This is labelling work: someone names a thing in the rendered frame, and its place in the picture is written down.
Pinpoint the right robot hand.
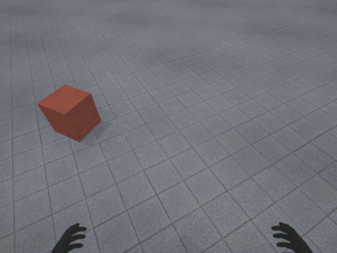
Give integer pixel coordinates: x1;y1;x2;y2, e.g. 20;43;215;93
271;222;313;253

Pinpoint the carton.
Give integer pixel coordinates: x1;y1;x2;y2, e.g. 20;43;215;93
37;84;101;142

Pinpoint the left robot hand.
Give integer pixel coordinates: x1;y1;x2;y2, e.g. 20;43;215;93
51;223;87;253

